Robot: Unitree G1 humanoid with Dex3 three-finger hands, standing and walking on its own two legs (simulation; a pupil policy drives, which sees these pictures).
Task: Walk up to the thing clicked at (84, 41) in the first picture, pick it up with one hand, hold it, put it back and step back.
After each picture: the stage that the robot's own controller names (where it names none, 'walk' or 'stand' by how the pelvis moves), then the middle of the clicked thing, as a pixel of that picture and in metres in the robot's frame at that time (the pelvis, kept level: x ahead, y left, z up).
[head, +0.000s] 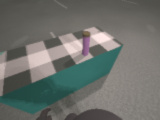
stand; (85, 44) +0.69 +0.08 +0.01
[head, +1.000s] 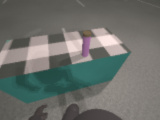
rise first; (85, 45) +0.64 +0.10 +0.04
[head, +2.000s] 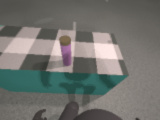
rise first; (66, 53) +0.45 +0.22 +0.05
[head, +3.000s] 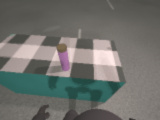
stand; (64, 58) +0.45 +0.24 +0.03
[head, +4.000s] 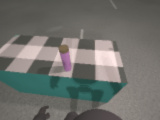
stand; (66, 59) +0.46 +0.22 +0.01
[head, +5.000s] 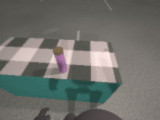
stand; (61, 61) +0.44 +0.26 +0.01
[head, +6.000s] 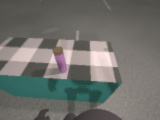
stand; (60, 61) +0.44 +0.26 +0.01
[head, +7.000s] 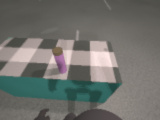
rise first; (60, 61) +0.43 +0.26 +0.01
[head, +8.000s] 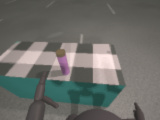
rise first; (63, 63) +0.43 +0.26 +0.02
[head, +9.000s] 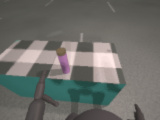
go down; (64, 62) +0.44 +0.26 +0.02
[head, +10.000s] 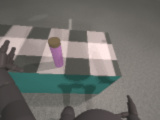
go down; (57, 54) +0.45 +0.23 +0.04
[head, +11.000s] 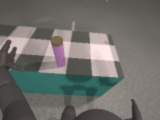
go down; (59, 53) +0.45 +0.24 +0.06
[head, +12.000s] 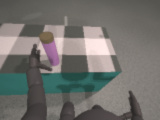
close in; (51, 51) +0.44 +0.25 +0.08
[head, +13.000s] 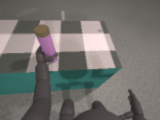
close; (48, 47) +0.46 +0.25 +0.10
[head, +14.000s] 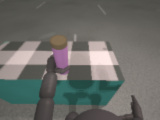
lift; (61, 58) +0.32 +0.17 +0.21
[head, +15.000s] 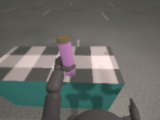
lift; (67, 57) +0.34 +0.16 +0.21
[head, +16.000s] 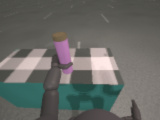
hold; (64, 55) +0.34 +0.17 +0.23
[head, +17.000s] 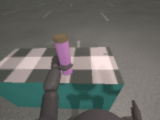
crouch; (64, 56) +0.34 +0.17 +0.22
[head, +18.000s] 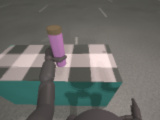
crouch; (58, 48) +0.38 +0.21 +0.23
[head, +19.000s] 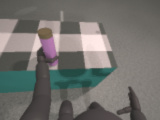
lower; (49, 49) +0.45 +0.24 +0.08
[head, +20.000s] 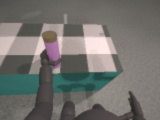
lower; (53, 52) +0.43 +0.23 +0.09
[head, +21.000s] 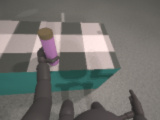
lower; (50, 49) +0.44 +0.24 +0.09
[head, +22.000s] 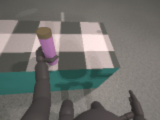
lower; (49, 49) +0.45 +0.24 +0.10
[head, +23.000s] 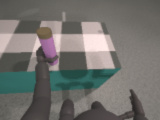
rest; (49, 49) +0.45 +0.24 +0.10
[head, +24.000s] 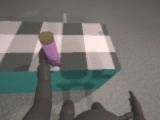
withdraw; (51, 52) +0.43 +0.23 +0.09
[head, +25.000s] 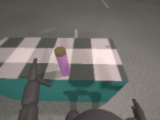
sink last; (63, 63) +0.39 +0.22 +0.06
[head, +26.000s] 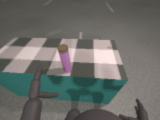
stand; (65, 60) +0.43 +0.23 +0.06
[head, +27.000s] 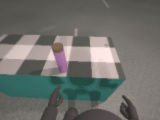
stand; (60, 59) +0.41 +0.23 +0.07
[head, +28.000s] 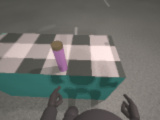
stand; (60, 58) +0.42 +0.24 +0.08
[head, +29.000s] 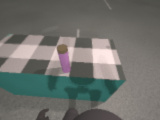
stand; (64, 60) +0.42 +0.22 +0.04
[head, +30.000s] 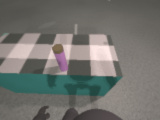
walk; (61, 59) +0.43 +0.24 +0.02
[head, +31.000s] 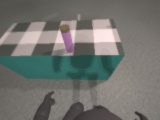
walk; (67, 40) +0.60 +0.23 +0.03
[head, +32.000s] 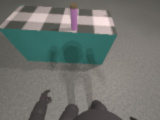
walk; (74, 18) +0.92 +0.22 +0.04
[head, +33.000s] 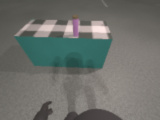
stand; (75, 26) +1.03 +0.24 +0.03
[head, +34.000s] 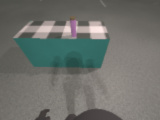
stand; (73, 27) +1.03 +0.27 +0.01
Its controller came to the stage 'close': yes
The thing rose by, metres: 0.23
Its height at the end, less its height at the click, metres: +0.00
